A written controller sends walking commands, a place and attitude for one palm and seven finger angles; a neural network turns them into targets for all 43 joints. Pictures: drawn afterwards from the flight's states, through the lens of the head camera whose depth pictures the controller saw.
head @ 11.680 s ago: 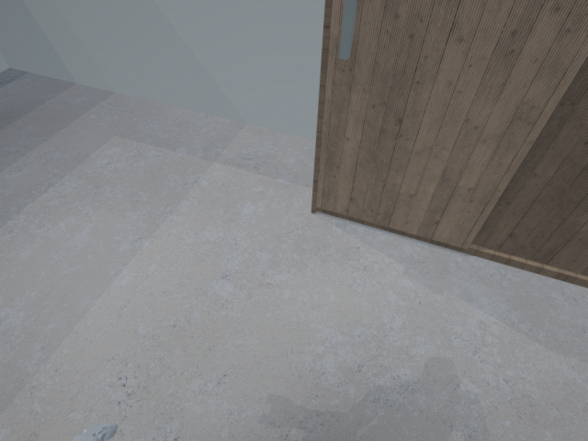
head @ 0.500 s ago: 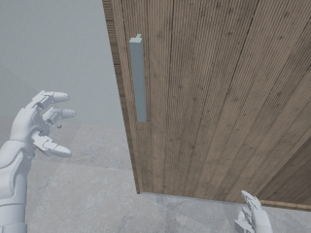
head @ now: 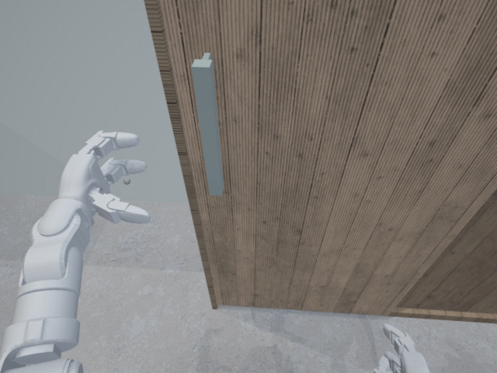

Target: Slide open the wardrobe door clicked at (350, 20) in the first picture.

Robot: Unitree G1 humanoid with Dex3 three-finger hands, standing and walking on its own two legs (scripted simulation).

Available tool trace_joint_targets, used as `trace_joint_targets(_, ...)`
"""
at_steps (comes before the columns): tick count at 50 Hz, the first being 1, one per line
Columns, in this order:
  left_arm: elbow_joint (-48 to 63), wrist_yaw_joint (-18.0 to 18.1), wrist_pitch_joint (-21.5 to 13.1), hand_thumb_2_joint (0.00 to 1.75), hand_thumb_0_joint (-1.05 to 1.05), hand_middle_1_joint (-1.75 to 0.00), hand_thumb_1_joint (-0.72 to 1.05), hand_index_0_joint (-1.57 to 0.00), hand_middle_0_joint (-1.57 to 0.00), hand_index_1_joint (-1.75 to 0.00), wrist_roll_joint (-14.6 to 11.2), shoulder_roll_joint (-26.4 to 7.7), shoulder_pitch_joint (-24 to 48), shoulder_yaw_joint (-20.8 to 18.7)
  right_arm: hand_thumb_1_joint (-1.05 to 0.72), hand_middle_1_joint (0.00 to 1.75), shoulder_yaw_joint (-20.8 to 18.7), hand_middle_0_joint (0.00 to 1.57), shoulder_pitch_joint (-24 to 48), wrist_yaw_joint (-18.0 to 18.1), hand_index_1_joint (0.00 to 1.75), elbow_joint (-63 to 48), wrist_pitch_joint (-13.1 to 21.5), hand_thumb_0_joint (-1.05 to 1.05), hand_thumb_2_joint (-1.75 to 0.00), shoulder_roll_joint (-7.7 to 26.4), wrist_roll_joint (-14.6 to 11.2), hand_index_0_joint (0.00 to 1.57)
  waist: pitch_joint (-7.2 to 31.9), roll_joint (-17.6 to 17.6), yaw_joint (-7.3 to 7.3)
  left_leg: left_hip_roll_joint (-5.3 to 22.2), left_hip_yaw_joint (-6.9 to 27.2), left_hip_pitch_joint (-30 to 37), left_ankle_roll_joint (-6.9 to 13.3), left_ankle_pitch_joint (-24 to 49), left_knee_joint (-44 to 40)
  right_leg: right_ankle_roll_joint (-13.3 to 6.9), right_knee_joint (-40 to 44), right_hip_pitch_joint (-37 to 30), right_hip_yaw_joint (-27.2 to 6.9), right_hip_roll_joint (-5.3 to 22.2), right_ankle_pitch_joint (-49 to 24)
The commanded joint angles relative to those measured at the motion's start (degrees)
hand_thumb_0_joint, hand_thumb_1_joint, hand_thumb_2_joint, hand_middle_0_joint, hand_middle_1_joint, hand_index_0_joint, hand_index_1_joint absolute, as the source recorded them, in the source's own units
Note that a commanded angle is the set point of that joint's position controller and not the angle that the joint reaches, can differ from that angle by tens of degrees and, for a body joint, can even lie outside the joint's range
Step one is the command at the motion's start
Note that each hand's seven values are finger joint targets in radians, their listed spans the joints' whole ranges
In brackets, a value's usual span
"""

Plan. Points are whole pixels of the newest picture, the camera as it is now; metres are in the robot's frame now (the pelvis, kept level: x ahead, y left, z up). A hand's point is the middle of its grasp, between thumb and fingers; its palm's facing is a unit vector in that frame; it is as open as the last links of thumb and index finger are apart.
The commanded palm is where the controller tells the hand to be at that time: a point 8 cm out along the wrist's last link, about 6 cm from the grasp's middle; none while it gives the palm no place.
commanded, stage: move the hooked fingers beside the handle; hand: left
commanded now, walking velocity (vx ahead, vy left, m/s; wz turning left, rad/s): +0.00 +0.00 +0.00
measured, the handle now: (212, 132) +0.50 +0.10 +0.14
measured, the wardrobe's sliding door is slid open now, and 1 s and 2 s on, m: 0.00 0.00 0.00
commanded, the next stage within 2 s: feel for the door with the fingertips in 1.62 s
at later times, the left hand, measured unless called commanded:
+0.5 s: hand (153, 160) +0.40 +0.18 +0.15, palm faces +0.03 -1.00 -0.01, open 14.0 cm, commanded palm +0.38 +0.23 +0.16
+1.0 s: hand (173, 146) +0.45 +0.16 +0.15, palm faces +0.03 -1.00 +0.00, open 14.0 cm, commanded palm +0.42 +0.22 +0.15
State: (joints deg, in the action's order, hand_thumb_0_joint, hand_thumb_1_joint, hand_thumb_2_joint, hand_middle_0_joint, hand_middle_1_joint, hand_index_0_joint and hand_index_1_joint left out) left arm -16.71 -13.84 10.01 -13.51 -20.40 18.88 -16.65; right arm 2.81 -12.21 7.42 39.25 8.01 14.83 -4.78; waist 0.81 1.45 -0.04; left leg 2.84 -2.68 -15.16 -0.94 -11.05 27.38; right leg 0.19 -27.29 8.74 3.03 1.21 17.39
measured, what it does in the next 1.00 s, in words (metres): stands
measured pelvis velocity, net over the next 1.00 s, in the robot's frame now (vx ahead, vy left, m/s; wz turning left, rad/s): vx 0.01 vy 0.00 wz -0.01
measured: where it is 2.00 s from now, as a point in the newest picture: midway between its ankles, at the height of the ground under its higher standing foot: outside the picture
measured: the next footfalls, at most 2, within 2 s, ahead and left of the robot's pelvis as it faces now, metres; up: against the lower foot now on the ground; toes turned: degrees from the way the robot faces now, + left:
none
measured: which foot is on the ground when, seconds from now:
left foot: down 0.00-1.00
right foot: down 0.00-1.00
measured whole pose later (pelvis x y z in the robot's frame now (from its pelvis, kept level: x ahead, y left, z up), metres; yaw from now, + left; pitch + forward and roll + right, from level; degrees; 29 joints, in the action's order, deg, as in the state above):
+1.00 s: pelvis +0.01 +0.00 +0.00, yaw -1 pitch +3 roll +0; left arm -43.3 -8.0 1.2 -8.9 -19.5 39.9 -15.2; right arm 0.4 -16.6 5.2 41.6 3.8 15.1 -3.8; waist 1.6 0.9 3.7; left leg 3.5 -3.0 -20.7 -1.1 -12.3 30.0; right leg -0.1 -29.8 14.5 2.4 0.6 18.4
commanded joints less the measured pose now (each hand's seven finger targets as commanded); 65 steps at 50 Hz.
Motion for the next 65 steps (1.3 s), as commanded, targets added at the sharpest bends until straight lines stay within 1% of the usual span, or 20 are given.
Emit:
trace_joint_targets(1,11.9,1.4,-5.1,0.3,0.0,-1.2,-0.5,-0.3,-0.3,-1.2,-0.4,-11.9,25.3,-2.7,-0.9,0.3,-3.6,0.2,6.0,0.8,0.3,-8.3,2.8,0.0,-0.9,7.7,0.5,0.2,13.5,0.6,0.4,-2.1,1.1,12.2,1.8,8.5,-1.7,-0.3,4.6,4.4,-0.3,-2.1,-13.8)
trace_joint_targets(5,8.7,1.8,-5.5,0.3,0.0,-1.2,-0.5,-0.3,-0.3,-1.2,-0.2,-12.5,26.8,-3.4,-0.9,0.3,-3.7,0.2,5.5,0.7,0.3,-8.0,2.3,0.0,-0.9,7.7,0.6,0.2,13.9,0.2,0.42,-2.2,1.1,11.9,1.8,8.6,-1.8,-0.3,4.5,4.3,-0.3,-2.1,-14.5)
trace_joint_targets(6,7.5,2.1,-5.6,0.3,0.0,-1.2,-0.5,-0.3,-0.3,-1.2,0.1,-14.5,25.4,-5.0,-0.9,0.3,-3.9,0.2,5.2,0.6,0.3,-7.6,2.0,0.0,-0.9,8.2,0.7,0.2,14.4,-0.1,-0.08,-2.1,0.8,11.6,1.9,9.4,-1.5,-0.3,4.3,3.4,-0.6,-2.0,-15.6)
trace_joint_targets(8,8.3,2.0,-5.6,0.3,0.0,-1.2,-0.5,-0.3,-0.3,-1.2,0.1,-11.0,26.9,-2.0,-0.9,0.3,-3.9,0.2,5.2,0.4,0.3,-8.1,1.8,0.0,-0.9,7.5,0.5,0.2,15.0,0.7,0.4,-2.3,0.7,11.9,1.8,10.7,-1.4,-0.3,3.9,3.1,-0.4,-1.9,-17.7)
trace_joint_targets(10,7.4,2.2,-5.4,0.3,0.0,-1.2,-0.5,-0.3,-0.3,-1.2,0.1,-11.4,26.7,-2.4,-0.9,0.3,-4.0,0.2,5.0,0.4,0.3,-8.1,1.3,0.0,-0.9,7.7,0.5,0.2,14.7,1.0,0.41,-2.3,0.6,12.0,1.8,11.0,-1.2,-0.3,3.9,3.4,-0.4,-2.0,-18.3)
trace_joint_targets(11,6.2,2.3,-5.5,0.3,0.0,-1.2,-0.5,-0.3,-0.3,-1.2,0.0,-11.9,26.7,-2.9,-0.9,0.3,-4.2,0.2,4.5,0.3,0.3,-7.6,1.2,0.0,-0.9,8.0,0.6,0.2,14.7,-1.9,0.55,-2.2,0.5,11.6,2.1,11.2,-0.9,0.0,3.8,3.1,-0.5,-2.0,-19.0)
trace_joint_targets(14,4.9,2.3,-5.5,0.3,0.0,-1.2,-0.5,-0.3,-0.3,-1.2,0.2,-11.4,29.0,-2.3,-0.9,0.3,-4.2,0.2,4.3,0.3,0.3,-7.6,0.8,0.0,-0.9,7.8,0.4,0.2,13.7,-0.7,0.98,-2.4,0.4,10.9,1.9,10.5,-0.9,0.0,3.8,4.0,-0.6,-2.0,-18.8)
trace_joint_targets(16,4.2,2.8,-6.2,0.3,0.0,-1.2,-0.5,-0.3,-0.3,-1.2,0.5,-13.6,30.6,-3.8,-0.9,0.3,-4.4,0.2,3.6,0.2,0.3,-7.1,0.5,0.0,-0.9,8.2,0.7,0.2,14.6,-1.3,0.87,-2.4,0.3,10.9,2.1,11.1,-0.5,0.0,3.6,3.6,-0.9,-2.0,-19.4)
trace_joint_targets(25,0.8,3.5,-7.8,0.3,0.0,-1.2,-0.5,-0.3,-0.3,-1.2,1.1,-9.9,37.1,0.0,-0.9,0.3,-4.7,0.2,2.4,-0.1,0.3,-6.3,-0.1,0.0,-0.9,7.8,0.6,0.2,15.8,-0.3,2.18,-2.5,0.5,11.4,2.1,11.0,0.2,0.0,3.3,5.1,-0.9,-2.1,-19.6)
trace_joint_targets(31,-5.0,5.0,-9.2,0.3,0.0,-1.2,-0.5,-0.3,-0.3,-1.2,2.3,-13.3,40.7,-2.5,-0.9,0.3,-4.9,0.2,0.7,-0.5,0.3,-5.5,-0.8,0.0,-0.9,8.4,1.0,0.2,16.9,-1.5,1.92,-2.6,0.4,9.5,2.2,10.6,0.8,0.0,2.6,4.4,-1.3,-1.9,-19.5)
trace_joint_targets(36,-6.9,4.9,-11.2,0.3,0.0,-1.2,-0.5,-0.3,-0.3,-1.2,2.6,-13.0,41.9,-2.2,-0.9,0.3,-5.2,0.2,-0.4,-0.9,0.3,-5.5,-1.1,0.0,-0.9,8.4,1.2,0.2,18.5,-1.8,2.01,-2.5,0.4,9.3,2.2,12.1,1.2,-0.1,1.8,3.5,-1.3,-2.0,-21.8)
trace_joint_targets(38,-7.5,4.8,-11.4,0.3,0.0,-1.2,-0.5,-0.3,-0.3,-1.2,2.7,-9.7,43.8,0.7,-0.9,0.3,-5.3,0.2,-0.4,-1.1,0.3,-5.5,-1.1,0.0,-0.9,7.9,0.9,0.2,17.8,-1.0,2.77,-2.5,0.3,9.6,2.1,12.0,1.3,-0.1,1.9,4.9,-1.2,-2.1,-21.5)
trace_joint_targets(41,-11.2,5.5,-11.3,0.3,0.0,-1.2,-0.5,-0.3,-0.3,-1.2,3.0,-11.6,44.7,-0.9,-0.9,0.3,-5.5,0.2,-1.7,-1.1,0.3,-4.7,-1.4,0.0,-0.9,8.6,1.1,0.2,17.0,-2.1,3.02,-2.4,0.6,8.6,2.1,10.7,1.5,-0.1,1.9,5.8,-1.0,-2.3,-19.6)
trace_joint_targets(43,-12.7,5.8,-11.3,0.3,0.0,-1.2,-0.5,-0.3,-0.3,-1.2,3.2,-9.6,47.0,0.7,-0.9,0.3,-5.4,0.2,-1.9,-1.2,0.3,-4.6,-1.5,0.0,-0.9,8.2,1.0,0.2,16.1,-1.7,3.59,-2.4,0.7,8.0,2.1,9.3,1.4,-0.1,2.2,7.4,-1.0,-2.3,-17.8)
trace_joint_targets(46,-14.5,6.5,-12.4,0.3,0.0,-1.2,-0.5,-0.3,-0.3,-1.2,3.6,-12.6,47.2,-1.9,-0.9,0.3,-5.7,0.2,-2.9,-1.3,0.3,-4.4,-1.6,0.0,-0.9,8.8,1.3,0.2,17.1,-3.1,3.18,-2.4,0.9,7.4,2.3,9.3,1.6,-0.1,1.9,6.8,-1.0,-2.4,-17.3)
trace_joint_targets(47,-13.2,6.4,-13.1,0.3,0.0,-1.2,-0.5,-0.3,-0.3,-1.2,3.9,-13.1,49.1,-1.5,-0.9,0.3,-5.7,0.2,-2.8,-1.3,0.3,-4.5,-1.6,0.0,-0.9,8.7,1.4,0.2,18.5,-1.6,3.22,-2.4,0.7,7.6,2.2,9.7,1.5,-0.2,1.6,6.4,-1.3,-2.2,-18.1)
trace_joint_targets(56,-9.7,5.5,-15.0,0.3,0.0,-1.2,-0.5,-0.3,-0.3,-1.2,3.3,-12.2,44.3,-2.2,-0.9,0.3,-6.2,0.2,-3.4,-1.6,0.3,-5.5,-1.4,0.0,-0.9,8.5,1.3,0.2,22.6,0.3,2.02,-2.2,0.7,10.5,2.2,14.8,2.1,-0.6,0.6,3.4,-0.9,-2.8,-22.9)
trace_joint_targets(57,-9.1,5.5,-14.5,0.3,0.0,-1.2,-0.5,-0.3,-0.3,-1.2,3.2,-12.6,43.4,-2.3,-0.9,0.3,-6.1,0.2,-2.9,-1.6,0.3,-5.6,-1.5,0.0,-0.9,8.4,1.1,0.2,21.8,0.5,1.97,-2.0,0.6,10.3,2.1,14.3,1.7,-0.6,0.9,3.8,-0.9,-2.7,-22.6)
trace_joint_targets(59,-10.1,5.5,-13.3,0.3,0.0,-1.2,-0.5,-0.3,-0.3,-1.2,3.2,-8.3,45.3,1.4,-0.9,0.3,-5.9,0.2,-2.6,-1.5,0.3,-5.2,-1.6,0.0,-0.9,8.0,0.7,0.2,17.9,-0.6,3.4,-2.0,0.5,9.6,2.1,12.2,1.6,-0.3,1.6,6.5,-0.5,-3.0,-20.4)
trace_joint_targets(65,-11.7,7.2,-12.0,0.3,0.0,-1.2,-0.5,-0.3,-0.3,-1.2,3.6,-9.0,47.9,0.6,-0.9,0.3,-5.7,0.2,-2.7,-1.4,0.3,-4.5,-1.7,0.0,-0.9,8.2,1.0,0.2,16.8,-0.7,3.48,-2.1,1.1,9.1,2.0,9.9,1.4,-0.5,2.2,8.1,-0.6,-2.9,-16.8)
